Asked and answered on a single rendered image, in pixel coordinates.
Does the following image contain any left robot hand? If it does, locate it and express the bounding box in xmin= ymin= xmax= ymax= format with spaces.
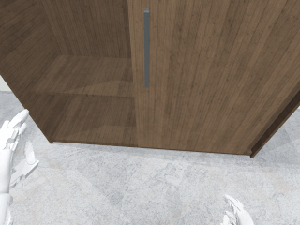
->
xmin=0 ymin=109 xmax=39 ymax=194

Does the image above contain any handle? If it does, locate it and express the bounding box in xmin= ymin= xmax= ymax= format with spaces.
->
xmin=143 ymin=7 xmax=150 ymax=88

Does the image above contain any robot left forearm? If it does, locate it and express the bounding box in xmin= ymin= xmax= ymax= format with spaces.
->
xmin=0 ymin=193 xmax=14 ymax=225

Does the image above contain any right robot hand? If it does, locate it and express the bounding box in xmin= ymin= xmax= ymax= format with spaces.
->
xmin=220 ymin=194 xmax=255 ymax=225

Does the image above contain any wardrobe door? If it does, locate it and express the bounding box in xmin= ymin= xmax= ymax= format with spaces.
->
xmin=247 ymin=81 xmax=300 ymax=150
xmin=127 ymin=0 xmax=300 ymax=154

